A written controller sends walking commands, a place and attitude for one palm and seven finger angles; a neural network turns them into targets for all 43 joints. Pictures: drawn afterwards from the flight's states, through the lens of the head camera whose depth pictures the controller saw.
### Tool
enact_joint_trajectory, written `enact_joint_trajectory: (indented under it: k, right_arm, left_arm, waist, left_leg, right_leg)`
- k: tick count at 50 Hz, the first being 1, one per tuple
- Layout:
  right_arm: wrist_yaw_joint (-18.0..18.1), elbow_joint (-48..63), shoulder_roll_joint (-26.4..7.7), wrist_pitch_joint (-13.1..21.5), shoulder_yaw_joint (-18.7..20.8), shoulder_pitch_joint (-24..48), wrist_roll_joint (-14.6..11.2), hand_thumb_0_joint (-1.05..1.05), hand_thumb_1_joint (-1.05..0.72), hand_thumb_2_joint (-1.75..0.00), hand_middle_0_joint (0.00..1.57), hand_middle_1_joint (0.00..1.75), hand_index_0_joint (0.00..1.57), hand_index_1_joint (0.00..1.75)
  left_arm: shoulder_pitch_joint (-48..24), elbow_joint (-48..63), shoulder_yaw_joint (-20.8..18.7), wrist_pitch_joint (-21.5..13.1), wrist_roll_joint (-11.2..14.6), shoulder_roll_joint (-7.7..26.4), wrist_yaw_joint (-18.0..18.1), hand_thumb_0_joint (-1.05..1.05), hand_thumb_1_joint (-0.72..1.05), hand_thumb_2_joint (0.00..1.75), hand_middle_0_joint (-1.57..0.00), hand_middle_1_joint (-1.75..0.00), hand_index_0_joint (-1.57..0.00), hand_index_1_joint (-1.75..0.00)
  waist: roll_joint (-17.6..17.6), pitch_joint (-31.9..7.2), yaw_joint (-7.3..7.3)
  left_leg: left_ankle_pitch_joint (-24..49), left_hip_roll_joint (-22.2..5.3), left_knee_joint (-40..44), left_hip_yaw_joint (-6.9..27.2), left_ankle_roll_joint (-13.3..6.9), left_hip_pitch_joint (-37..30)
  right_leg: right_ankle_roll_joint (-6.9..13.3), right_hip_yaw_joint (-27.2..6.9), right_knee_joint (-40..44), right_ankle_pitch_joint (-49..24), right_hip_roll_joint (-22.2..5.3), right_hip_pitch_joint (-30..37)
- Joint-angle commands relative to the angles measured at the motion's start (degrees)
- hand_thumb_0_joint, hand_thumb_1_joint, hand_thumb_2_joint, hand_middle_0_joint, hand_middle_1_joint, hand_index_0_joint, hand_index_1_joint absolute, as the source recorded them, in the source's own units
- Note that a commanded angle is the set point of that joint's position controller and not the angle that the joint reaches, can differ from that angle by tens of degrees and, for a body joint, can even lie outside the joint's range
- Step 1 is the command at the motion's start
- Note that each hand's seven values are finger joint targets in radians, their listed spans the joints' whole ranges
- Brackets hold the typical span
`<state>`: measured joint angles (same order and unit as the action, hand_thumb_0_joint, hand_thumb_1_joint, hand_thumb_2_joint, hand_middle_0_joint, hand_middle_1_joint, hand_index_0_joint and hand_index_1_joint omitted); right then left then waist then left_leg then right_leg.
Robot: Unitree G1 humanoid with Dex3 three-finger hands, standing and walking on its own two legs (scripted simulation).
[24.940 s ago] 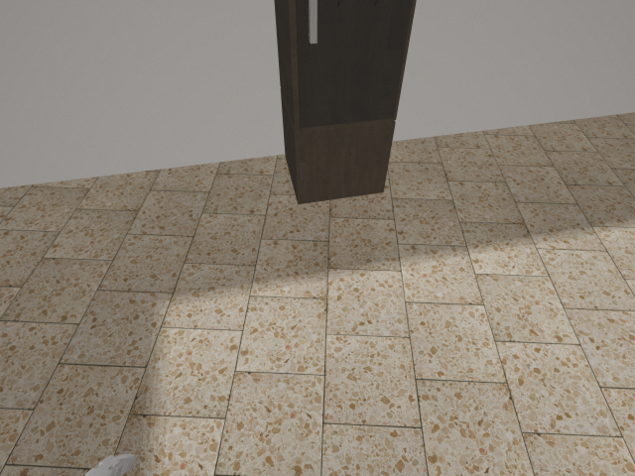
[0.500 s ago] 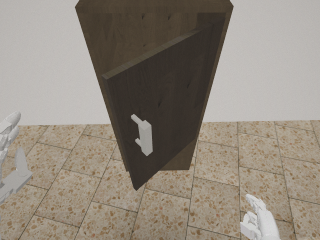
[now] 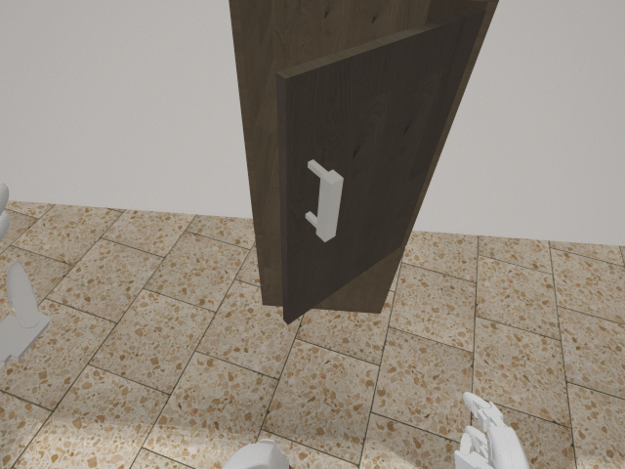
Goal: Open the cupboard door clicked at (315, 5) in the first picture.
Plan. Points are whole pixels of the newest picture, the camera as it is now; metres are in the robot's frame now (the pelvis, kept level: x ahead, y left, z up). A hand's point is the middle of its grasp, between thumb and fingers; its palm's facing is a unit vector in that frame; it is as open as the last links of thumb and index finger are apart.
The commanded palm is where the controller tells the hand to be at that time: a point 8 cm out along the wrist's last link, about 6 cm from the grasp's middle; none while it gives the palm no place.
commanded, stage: step back with the hand held close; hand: left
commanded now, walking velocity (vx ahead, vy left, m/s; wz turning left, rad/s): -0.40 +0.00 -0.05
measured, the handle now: (320, 200) +0.47 +0.04 +0.07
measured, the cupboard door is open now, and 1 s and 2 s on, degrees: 42 42 42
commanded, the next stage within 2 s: stop stepping back and stand still in 0.32 s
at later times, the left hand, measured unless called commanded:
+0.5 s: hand out of the picture +0.08 +0.22 +0.19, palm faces +0.29 -0.84 -0.46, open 7.4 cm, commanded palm +0.02 +0.28 +0.20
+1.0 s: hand out of the picture -0.03 +0.23 +0.20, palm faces +0.35 -0.79 -0.51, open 7.4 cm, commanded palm -0.07 +0.27 +0.20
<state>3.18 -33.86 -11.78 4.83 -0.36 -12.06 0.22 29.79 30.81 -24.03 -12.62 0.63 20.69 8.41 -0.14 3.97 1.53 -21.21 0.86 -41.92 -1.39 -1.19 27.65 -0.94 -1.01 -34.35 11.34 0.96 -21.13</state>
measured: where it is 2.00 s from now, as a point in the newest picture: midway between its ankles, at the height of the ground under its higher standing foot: outside the picture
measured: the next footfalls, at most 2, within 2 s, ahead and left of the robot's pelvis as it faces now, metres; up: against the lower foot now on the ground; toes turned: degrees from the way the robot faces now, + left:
right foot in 0.46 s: -0.18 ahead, -0.07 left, +0.00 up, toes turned -9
left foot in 0.62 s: -0.01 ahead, +0.07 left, +0.00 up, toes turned -7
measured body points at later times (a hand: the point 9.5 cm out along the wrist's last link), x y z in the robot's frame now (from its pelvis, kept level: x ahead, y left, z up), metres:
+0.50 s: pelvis -0.15 -0.01 +0.00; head -0.12 +0.01 +0.44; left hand +0.06 +0.26 +0.22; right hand +0.03 -0.23 -0.08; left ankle +0.07 +0.08 -0.71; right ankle -0.30 -0.09 -0.72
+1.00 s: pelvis -0.24 -0.01 +0.03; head -0.26 -0.01 +0.47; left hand -0.06 +0.27 +0.23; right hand -0.16 -0.28 -0.08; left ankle -0.21 +0.13 -0.66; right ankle -0.25 -0.09 -0.72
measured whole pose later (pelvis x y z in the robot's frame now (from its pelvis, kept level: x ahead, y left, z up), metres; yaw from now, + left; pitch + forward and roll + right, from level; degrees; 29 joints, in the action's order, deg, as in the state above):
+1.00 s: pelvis -0.24 -0.01 +0.03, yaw -5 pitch +1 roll +3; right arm 5.0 -40.6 -13.1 7.1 1.6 -20.5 0.6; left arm 33.5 25.4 -23.8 -15.6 -0.1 24.2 7.3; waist 2.3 -4.9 -0.1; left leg -16.2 -1.5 -52.2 -2.2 -0.1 26.7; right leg 3.5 2.7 -25.8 14.0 -0.5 -12.8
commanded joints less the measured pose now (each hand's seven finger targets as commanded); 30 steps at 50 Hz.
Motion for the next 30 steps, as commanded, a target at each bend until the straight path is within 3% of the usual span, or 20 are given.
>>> enact_joint_trajectory:
  k: [1,2,3,4,5,6,9,11,15,19,20,21,22,23,24,25,26,27,29,30]
  right_arm:
    - [0.9,7.2,-6.7,2.7,2.8,3.8,0.0,0.0,-0.9,-0.9,0.2,0.3,0.2,0.3]
    - [1.3,7.8,-7.4,2.8,2.9,4.9,-0.2,0.0,-0.9,-0.9,0.2,0.3,0.2,0.3]
    - [2.0,8.6,-9.4,3.1,3.4,6.6,-0.2,0.0,-0.9,-0.9,0.2,0.3,0.2,0.3]
    - [2.1,8.8,-9.1,3.9,3.2,6.6,0.5,0.0,-0.9,-0.9,0.2,0.3,0.2,0.3]
    - [1.8,7.7,-6.9,5.0,3.4,5.5,1.1,0.0,-0.9,-0.9,0.2,0.3,0.2,0.3]
    - [1.3,7.3,-6.8,5.6,4.1,5.0,1.1,0.0,-0.9,-0.9,0.2,0.3,0.2,0.3]
    - [0.1,6.8,-7.0,6.4,4.8,6.0,0.2,0.0,-0.9,-0.9,0.2,0.3,0.2,0.3]
    - [-0.4,5.6,-6.9,6.5,4.5,6.1,-0.2,0.0,-0.9,-0.9,0.2,0.3,0.2,0.3]
    - [0.0,4.0,-7.1,7.1,3.3,6.0,0.6,0.0,-0.9,-0.9,0.2,0.3,0.2,0.3]
    - [-0.4,3.8,-5.9,6.6,3.1,5.5,1.3,0.0,-0.9,-0.9,0.2,0.3,0.2,0.3]
    - [-0.5,3.7,-5.6,6.1,3.0,5.6,1.3,0.0,-0.9,-0.9,0.2,0.3,0.2,0.3]
    - [-0.6,3.5,-5.2,5.3,2.8,5.4,0.9,0.0,-0.9,-0.9,0.2,0.3,0.2,0.3]
    - [-0.3,3.8,-4.8,4.7,2.2,6.3,0.2,0.0,-0.9,-0.9,0.2,0.3,0.2,0.3]
    - [0.0,4.5,-5.2,4.6,1.7,7.9,0.2,0.0,-0.9,-0.9,0.2,0.3,0.2,0.3]
    - [-0.1,5.2,-5.0,5.2,1.1,8.2,0.6,0.0,-0.9,-0.9,0.2,0.3,0.2,0.3]
    - [0.1,5.1,-5.3,5.2,1.2,6.8,-0.2,0.0,-0.9,-0.9,0.2,0.3,0.2,0.3]
    - [0.5,6.6,-5.7,5.2,1.6,7.7,-0.9,0.0,-0.9,-0.9,0.2,0.3,0.2,0.3]
    - [0.8,6.5,-5.2,4.5,1.1,7.4,-0.7,0.0,-0.9,-0.9,0.2,0.3,0.2,0.3]
    - [1.1,4.6,-5.8,4.3,0.8,5.0,-1.1,0.0,-0.9,-0.9,0.2,0.3,0.2,0.3]
    - [1.5,3.8,-7.5,4.6,1.4,4.0,-1.0,0.0,-0.9,-0.9,0.2,0.3,0.2,0.3]
  left_arm:
    - [-5.5,13.4,-7.4,-3.3,1.1,14.4,2.0,0.0,0.9,0.9,-0.2,-0.3,-0.2,-0.3]
    - [-5.4,13.7,-8.0,-3.5,1.4,14.5,2.0,0.0,0.9,0.9,-0.2,-0.3,-0.2,-0.3]
    - [-6.0,14.8,-8.9,-3.9,1.1,15.2,2.0,0.0,0.9,0.9,-0.2,-0.3,-0.2,-0.3]
    - [-5.5,15.6,-10.1,-4.5,0.7,14.7,2.3,0.0,0.9,0.9,-0.2,-0.3,-0.2,-0.3]
    - [-5.1,14.3,-11.1,-4.8,0.2,15.2,2.2,0.0,0.9,0.9,-0.2,-0.3,-0.2,-0.3]
    - [-5.9,15.3,-12.2,-5.3,0.1,16.0,2.2,0.0,0.9,0.9,-0.2,-0.3,-0.2,-0.3]
    - [-0.1,13.3,-9.9,-4.3,1.9,13.0,1.9,0.0,0.9,0.9,-0.2,-0.3,-0.2,-0.3]
    - [1.5,14.5,-7.2,-3.1,2.7,11.0,2.0,0.0,0.9,0.9,-0.2,-0.3,-0.2,-0.3]
    - [-2.8,15.4,-4.8,-2.6,3.5,11.3,1.8,0.0,0.9,0.9,-0.2,-0.3,-0.2,-0.3]
    - [-2.5,16.6,-8.2,-3.8,4.8,15.1,1.5,0.0,0.9,0.9,-0.2,-0.3,-0.2,-0.3]
    - [-2.5,17.1,-9.7,-4.5,5.1,16.6,1.3,0.0,0.9,0.9,-0.2,-0.3,-0.2,-0.3]
    - [-2.2,17.3,-11.4,-5.1,5.1,18.6,1.1,0.0,0.9,0.9,-0.2,-0.3,-0.2,-0.3]
    - [-1.5,17.4,-12.6,-5.6,5.0,20.5,1.1,0.0,0.9,0.9,-0.2,-0.3,-0.2,-0.3]
    - [0.5,17.9,-16.0,-5.9,4.9,23.7,1.5,0.0,0.9,0.9,-0.2,-0.3,-0.2,-0.3]
    - [-0.2,16.0,-16.2,-6.0,4.5,23.8,1.7,0.0,0.9,0.9,-0.2,-0.3,-0.2,-0.3]
    - [-1.7,15.0,-12.2,-5.3,3.5,19.7,0.8,0.0,0.9,0.9,-0.2,-0.3,-0.2,-0.3]
    - [1.1,13.7,-12.8,-3.9,2.8,18.9,0.2,0.0,0.9,0.9,-0.2,-0.3,-0.2,-0.3]
    - [2.8,11.8,-12.9,-2.8,3.3,17.7,0.2,0.0,0.9,0.9,-0.2,-0.3,-0.2,-0.3]
    - [-0.9,7.4,-9.2,-1.4,3.9,14.3,0.1,0.0,0.9,0.9,-0.2,-0.3,-0.2,-0.3]
    - [-3.5,5.7,-9.4,-1.3,3.7,15.2,0.3,0.0,0.9,0.9,-0.2,-0.3,-0.2,-0.3]
  waist:
    - [6.8,-7.4,-3.02]
    - [0.6,-5.2,-2.75]
    - [-10.9,-3.3,-2.28]
    - [-20.4,-5.7,-1.44]
    - [-20.6,-9.1,-1.99]
    - [-15.7,-9.6,-1.83]
    - [-6.3,-11.5,-0.95]
    - [-8.1,-13.1,-1.03]
    - [-14.5,-13.8,-1.67]
    - [-15.9,-19.4,-0.71]
    - [-12.5,-20.4,-0.16]
    - [-5.4,-19.9,-0.34]
    - [3.3,-15.3,-0.35]
    - [6.5,-14.2,0.9]
    - [6.2,-12.3,0.4]
    - [9.7,-12.5,-0.49]
    - [10.0,-10.7,-0.8]
    - [6.4,-10.0,-1.51]
    - [-2.4,-8.9,-3.91]
    - [-7.3,-10.1,-3.99]
  left_leg:
    - [-0.4,-0.9,4.2,2.4,0.8,-14.1]
    - [-2.8,-3.3,14.2,6.4,-0.4,-10.1]
    - [-7.2,-9.9,23.9,15.1,-2.8,-1.3]
    - [-10.4,-18.8,32.2,24.8,-6.6,8.5]
    - [-17.6,-22.0,37.5,27.0,-8.3,10.9]
    - [-17.8,-22.2,37.0,25.3,-8.3,10.9]
    - [-6.0,-18.0,30.4,17.1,-6.9,-3.4]
    - [-3.2,-16.1,31.7,14.0,-5.3,-10.1]
    - [-6.5,-14.0,37.8,11.4,-1.6,-12.4]
    - [6.8,-11.9,35.0,7.2,3.1,-19.9]
    - [14.5,-10.6,29.5,4.9,4.5,-23.0]
    - [18.5,-8.3,18.6,1.4,4.1,-26.7]
    - [10.7,-4.4,7.6,0.6,3.4,-23.5]
    - [1.4,-0.1,-4.7,0.2,3.8,-14.6]
    - [-1.8,-0.3,-11.8,1.2,3.4,-6.9]
    - [0.4,0.7,-13.4,2.4,2.8,-1.8]
    - [5.1,-1.1,-9.9,2.0,1.6,-1.1]
    - [8.9,-1.7,-3.4,0.1,0.9,-2.4]
    - [20.0,0.2,7.3,-1.2,-0.2,-17.7]
    - [25.2,-2.5,10.7,2.8,-2.0,-23.2]
  right_leg:
    - [5.4,-10.2,14.4,9.2,-11.5,-10.2]
    - [2.9,-7.3,9.1,10.7,-6.6,-8.8]
    - [0.7,-3.2,-2.0,11.4,-1.2,-3.7]
    - [-0.8,0.8,-18.1,11.9,3.5,6.3]
    - [-0.4,-2.1,-33.4,16.0,4.5,9.6]
    - [-0.2,-3.4,-38.5,16.0,4.3,9.3]
    - [-0.4,-1.9,-34.6,16.6,3.4,0.4]
    - [-0.3,1.0,-28.3,18.2,3.6,-0.9]
    - [0.9,4.8,-13.7,22.2,5.5,6.0]
    - [3.7,5.9,8.1,20.5,5.1,11.6]
    - [4.7,4.6,16.5,15.1,3.5,11.4]
    - [6.1,-1.7,22.9,8.2,-2.9,6.3]
    - [6.3,-8.0,24.9,-0.1,-10.5,0.1]
    - [8.3,-11.8,23.3,-9.0,-16.9,-0.3]
    - [9.6,-11.1,20.7,-15.7,-20.1,2.0]
    - [8.7,-5.2,13.8,-27.8,-15.6,9.6]
    - [7.2,-4.6,10.4,-33.4,-13.5,10.5]
    - [6.9,-2.4,7.9,-34.3,-12.8,12.5]
    - [3.3,2.0,2.0,-26.3,-9.2,4.2]
    - [0.5,3.5,-2.4,-18.2,-5.9,1.0]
